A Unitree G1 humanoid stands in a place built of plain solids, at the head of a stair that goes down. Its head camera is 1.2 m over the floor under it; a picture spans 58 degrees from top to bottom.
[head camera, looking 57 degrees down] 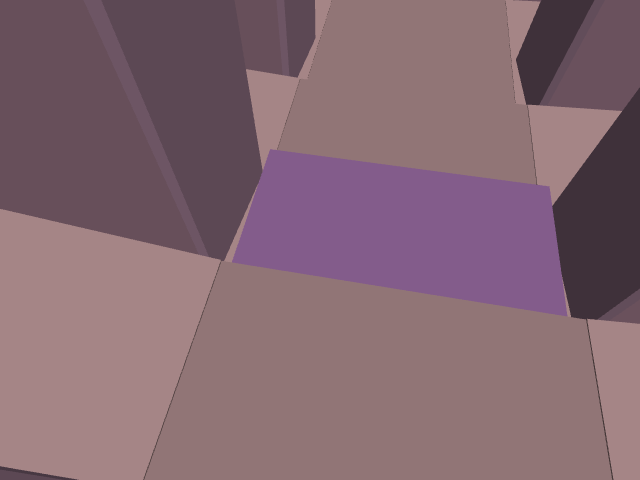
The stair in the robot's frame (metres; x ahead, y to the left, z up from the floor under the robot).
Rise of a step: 0.10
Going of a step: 0.60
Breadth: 1.12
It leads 10 degrees to the right of straight ahead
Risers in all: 3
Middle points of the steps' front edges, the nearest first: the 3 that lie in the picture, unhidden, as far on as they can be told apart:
0.60 -0.24 0.00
1.20 -0.34 -0.10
1.79 -0.45 -0.20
